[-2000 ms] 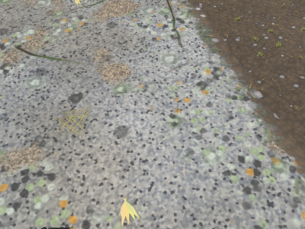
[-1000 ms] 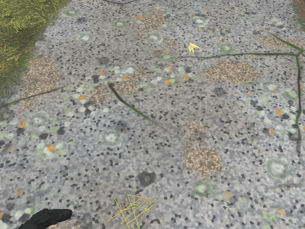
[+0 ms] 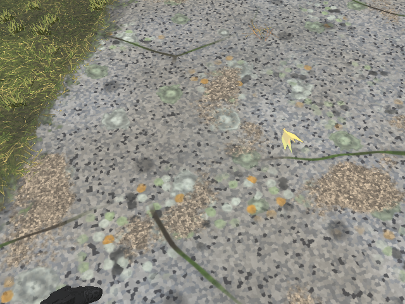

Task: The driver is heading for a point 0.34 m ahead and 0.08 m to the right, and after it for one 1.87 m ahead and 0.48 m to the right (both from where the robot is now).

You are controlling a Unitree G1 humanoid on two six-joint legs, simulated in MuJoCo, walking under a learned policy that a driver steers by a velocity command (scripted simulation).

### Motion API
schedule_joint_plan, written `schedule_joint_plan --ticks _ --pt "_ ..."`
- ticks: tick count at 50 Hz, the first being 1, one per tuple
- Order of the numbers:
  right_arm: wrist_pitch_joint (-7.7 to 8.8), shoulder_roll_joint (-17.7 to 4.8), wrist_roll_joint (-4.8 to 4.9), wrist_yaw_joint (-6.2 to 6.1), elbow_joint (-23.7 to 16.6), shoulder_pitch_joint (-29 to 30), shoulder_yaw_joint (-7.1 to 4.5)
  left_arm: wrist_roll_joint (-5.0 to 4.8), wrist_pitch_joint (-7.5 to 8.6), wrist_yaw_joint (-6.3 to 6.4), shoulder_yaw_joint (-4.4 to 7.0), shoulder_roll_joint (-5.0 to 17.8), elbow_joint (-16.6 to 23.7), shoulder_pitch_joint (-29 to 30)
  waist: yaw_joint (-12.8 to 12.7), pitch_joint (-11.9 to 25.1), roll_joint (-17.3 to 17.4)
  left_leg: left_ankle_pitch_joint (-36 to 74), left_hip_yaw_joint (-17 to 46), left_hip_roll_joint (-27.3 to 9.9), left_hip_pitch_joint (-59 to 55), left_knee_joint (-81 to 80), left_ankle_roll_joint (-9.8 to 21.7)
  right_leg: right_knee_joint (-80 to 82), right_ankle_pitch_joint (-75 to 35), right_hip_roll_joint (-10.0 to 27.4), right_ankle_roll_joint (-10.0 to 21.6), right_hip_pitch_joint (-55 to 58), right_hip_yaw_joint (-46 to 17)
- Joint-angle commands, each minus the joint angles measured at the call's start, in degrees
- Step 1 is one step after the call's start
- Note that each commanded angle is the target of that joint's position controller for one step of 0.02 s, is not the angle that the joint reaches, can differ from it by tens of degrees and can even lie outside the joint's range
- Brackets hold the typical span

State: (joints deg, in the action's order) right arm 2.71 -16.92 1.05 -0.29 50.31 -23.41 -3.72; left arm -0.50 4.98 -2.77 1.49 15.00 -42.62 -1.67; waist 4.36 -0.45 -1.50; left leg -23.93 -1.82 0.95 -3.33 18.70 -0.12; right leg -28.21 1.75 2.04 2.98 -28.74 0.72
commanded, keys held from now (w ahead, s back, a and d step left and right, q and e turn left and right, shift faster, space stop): w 0.66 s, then w+e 0.34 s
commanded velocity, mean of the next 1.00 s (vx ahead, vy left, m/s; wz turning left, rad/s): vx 0.50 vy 0.00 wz -0.10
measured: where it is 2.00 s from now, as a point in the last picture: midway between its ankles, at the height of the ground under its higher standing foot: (233, 147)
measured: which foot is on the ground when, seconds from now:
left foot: down 0.00-0.00, up 0.02-0.52, down 0.54-1.00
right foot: down 0.00-0.56, up 0.58-1.00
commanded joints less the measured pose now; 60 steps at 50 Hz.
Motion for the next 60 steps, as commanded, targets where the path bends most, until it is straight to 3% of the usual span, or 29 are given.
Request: schedule_joint_plan --ticks 1,2,3,4,5,6,10,17,23,25,27,28,29,30,31,32,33,35,38,44,49,52,54,55,56,57,58,59,60 --pt "0.63 -4.0 -1.20 -0.46 -4.7 -2.0 -0.02 1.18 0.43 1.08 5.44 16.3 -1.8 -20.9 -10.1 17.5 -4.0 29.3 0.2 -5.2 23.1 35.6 3.2 -2.0 0.7 13.0 10.0 41.4 -17.5" --pt "1.83 -0.3 -1.08 -0.08 -4.0 -5.7 1.21 0.26 0.04 0.79 5.45 16.4 -3.0 -23.7 -9.3 23.2 -15.0 -9.0 4.7 2.8 39.0 49.4 1.1 6.8 12.4 20.3 15.6 52.0 -39.7" --pt "2.75 -6.4 0.35 0.37 -4.5 -0.4 -0.28 -0.44 0.00 0.87 4.05 11.8 -2.7 -22.4 -11.0 17.8 -9.5 -9.1 9.3 -0.5 45.6 55.1 1.9 9.7 20.1 18.7 13.3 48.8 -38.3" --pt "3.27 -7.8 1.22 0.55 -6.1 4.7 -0.67 -0.35 -0.04 1.07 3.53 10.4 -2.0 -18.0 -10.0 10.0 -6.7 -3.7 7.3 -3.4 48.1 54.4 2.6 11.1 18.4 17.1 11.2 40.8 -30.8" --pt "3.38 -7.4 0.63 0.28 -6.5 7.4 -0.63 0.23 -0.07 1.12 3.18 9.3 -1.3 -14.2 -8.5 5.8 -2.8 1.4 6.0 -5.8 46.3 51.6 2.5 12.7 13.5 15.1 10.4 32.8 -25.4" --pt "3.02 -6.9 -0.04 0.14 -6.5 7.8 -0.89 0.84 0.08 1.01 2.73 7.7 -1.0 -11.8 -6.7 3.1 -2.5 4.6 6.0 -7.6 43.4 48.5 2.3 14.5 8.5 13.3 10.0 26.5 -21.3" --pt "0.97 -3.6 -0.52 -0.17 -5.9 6.2 -0.55 0.70 1.16 1.07 2.80 7.6 -2.0 -10.8 -3.5 1.4 -3.3 10.2 5.5 -9.3 38.8 42.2 0.5 19.9 0.2 11.0 11.1 18.6 -13.3" --pt "1.78 -1.4 -0.63 0.75 -9.1 19.5 0.41 -0.05 0.40 2.53 3.35 10.0 -5.3 -16.3 -7.4 -2.2 -1.6 29.3 2.9 -7.3 39.3 19.2 -0.7 21.8 -3.1 8.2 8.5 20.8 -4.5" --pt "2.59 -2.8 -0.07 2.56 -11.9 26.1 0.46 -0.76 -1.32 2.99 3.96 11.1 -8.4 -20.3 -8.4 -3.8 -2.1 24.2 3.0 -5.5 40.0 10.9 1.8 16.9 -5.9 12.9 7.5 31.2 -5.8" --pt "2.79 -4.5 -0.18 2.72 -11.1 22.3 -0.21 -0.82 -1.85 3.25 4.28 12.0 -8.5 -19.1 -5.7 -1.5 -3.3 20.2 1.5 -3.7 33.6 9.7 3.4 12.1 -16.0 13.0 6.3 33.0 -5.4" --pt "2.76 -9.0 -0.65 1.96 -6.4 6.8 -2.60 -0.31 -2.33 3.50 3.43 9.9 -7.9 -18.1 1.6 8.9 -1.5 21.8 0.9 -3.2 10.2 9.6 6.8 -6.8 -23.7 7.9 3.2 26.4 -1.2" --pt "2.54 -14.8 -1.83 1.48 -5.2 -0.9 -3.93 0.63 -1.60 3.23 1.68 4.8 -6.1 -23.0 1.4 18.6 9.1 19.3 21.7 -17.6 -12.9 10.4 14.2 -28.7 -4.0 1.2 -0.3 6.4 1.8" --pt "2.16 -13.1 -0.67 1.68 -4.2 -2.7 -3.50 0.23 -0.32 2.88 0.89 2.8 -6.9 -24.5 1.3 23.4 18.2 9.4 42.4 -23.8 -20.5 1.0 19.6 -41.8 30.6 -5.6 -2.0 -7.4 -3.1" --pt "2.17 -9.4 -0.24 1.70 -4.7 0.2 -2.17 -1.25 0.78 2.40 2.42 8.8 -6.0 -19.9 2.0 16.4 12.7 3.1 38.5 -22.1 -15.6 -1.1 17.0 -46.8 30.2 -1.8 -1.0 -13.8 -7.4" --pt "2.15 -7.7 -0.54 1.50 -5.5 4.2 -1.65 -2.11 1.38 2.21 2.57 9.5 -4.6 -15.2 1.1 9.8 9.6 4.4 30.8 -20.0 -7.9 -2.2 14.9 -45.9 25.3 1.1 -0.2 -15.3 -5.8" --pt "2.22 -6.4 -0.99 1.58 -5.9 7.9 -1.21 -1.55 1.42 2.43 2.59 9.0 -4.2 -12.9 -0.6 5.0 5.9 8.9 25.1 -17.8 0.3 -4.2 13.9 -42.3 20.5 3.5 -0.4 -13.6 -4.5" --pt "2.52 -4.5 -1.44 1.68 -6.2 10.3 -0.68 -0.76 0.91 2.67 2.99 8.7 -4.4 -12.7 -2.4 2.9 6.0 13.3 21.1 -15.7 5.9 -5.9 13.1 -38.6 17.3 5.3 -0.6 -10.5 -4.8" --pt "3.14 -3.9 -1.69 1.75 -5.8 11.8 -0.62 -0.82 -0.69 2.70 2.77 6.3 -5.7 -15.8 -4.7 2.3 7.0 17.3 16.0 -14.7 11.3 -9.2 13.0 -36.2 14.4 6.4 -1.4 -5.6 -5.1" --pt "3.97 -5.5 -2.00 1.20 -4.1 10.6 -1.19 -0.87 -2.05 3.03 2.75 5.2 -4.9 -13.2 -4.8 -0.4 5.3 21.9 9.6 -14.7 13.0 -12.2 13.2 -31.2 8.4 6.4 -2.7 -8.9 -6.4" --pt "3.74 -6.7 -1.73 -0.09 -2.0 8.8 -1.25 -0.49 -1.45 1.76 2.35 3.5 -2.0 -4.4 -1.9 -2.8 4.3 26.0 -2.1 -12.6 10.5 -13.9 9.8 -13.3 -8.7 3.9 -2.7 -8.3 -3.4" --pt "1.88 -7.8 -0.84 -0.44 0.7 4.5 -1.78 -0.56 -1.50 0.10 1.80 2.9 2.3 2.5 0.5 -5.1 3.4 32.4 -5.0 -16.3 -1.4 -9.8 9.0 -6.6 -3.9 2.9 -0.6 -12.6 -0.8" --pt "0.37 -9.8 -0.38 -1.12 0.3 6.1 -2.46 -0.57 -1.69 -0.91 2.70 4.8 3.9 0.6 -2.2 -2.3 5.8 55.1 -7.3 -17.3 -5.3 -0.9 7.2 -6.1 5.2 -0.6 2.1 -7.0 3.6" --pt "-0.70 -10.5 -0.33 -1.84 -0.5 7.8 -2.61 -0.71 -1.97 -0.69 5.06 8.6 1.5 -11.5 -9.3 4.9 6.3 67.1 -9.7 -15.1 -1.9 16.4 4.9 -3.8 6.0 -5.2 5.1 9.8 6.0" --pt "-0.48 -9.7 -0.79 -2.14 -1.6 7.6 -2.11 -0.77 -2.33 0.32 7.08 13.0 -0.7 -21.4 -13.6 10.4 2.1 54.7 -9.8 -12.8 10.4 32.3 2.7 -1.9 4.6 -1.8 8.2 27.5 -2.2" --pt "1.31 -0.8 -2.91 -0.83 -4.3 1.9 0.72 -1.32 -2.36 1.08 8.22 19.3 -0.9 -22.8 -7.9 15.7 -13.0 2.4 -7.2 -1.2 37.7 53.6 -1.3 0.8 9.6 13.4 19.1 49.4 -32.7" --pt "4.01 -3.9 -0.91 0.25 -4.9 6.0 0.55 -0.95 -1.90 1.12 6.95 15.5 0.4 -24.3 -10.8 23.1 -8.8 -9.8 5.8 2.1 46.5 62.2 -1.0 10.0 16.5 18.0 22.8 54.9 -49.2" --pt "5.63 -7.0 1.34 0.98 -6.6 12.0 -0.33 -0.34 -1.45 1.28 6.02 12.2 0.3 -22.3 -12.1 15.3 -6.0 -5.1 7.8 -1.7 51.6 61.8 0.7 11.0 13.9 15.8 19.2 50.3 -40.4" --pt "6.38 -6.6 1.20 0.90 -7.2 13.8 -0.06 -0.42 -1.12 1.39 5.54 10.4 1.0 -18.7 -10.1 10.2 -1.3 -0.1 7.3 -4.4 50.2 56.9 1.6 11.1 10.0 13.3 16.8 41.9 -33.0" --pt "6.37 -6.6 -0.22 0.51 -6.7 14.4 -0.40 -0.35 -1.09 1.41 4.96 8.6 1.9 -14.5 -7.5 5.9 1.6 2.5 6.9 -6.1 46.5 51.2 1.2 12.0 3.9 11.1 15.3 32.8 -27.6"
Next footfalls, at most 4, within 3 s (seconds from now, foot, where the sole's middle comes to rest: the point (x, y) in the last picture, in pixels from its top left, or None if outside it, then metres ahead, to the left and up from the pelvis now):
0.54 left None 0.47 0.13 -0.76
1.10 right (231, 222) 0.75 -0.12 -0.76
1.56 left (196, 153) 1.08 -0.02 -0.76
2.08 right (274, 127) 1.20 -0.37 -0.76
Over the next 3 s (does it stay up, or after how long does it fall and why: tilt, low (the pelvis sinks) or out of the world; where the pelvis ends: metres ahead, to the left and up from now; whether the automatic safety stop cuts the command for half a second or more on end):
stays up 1.56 -0.41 0.02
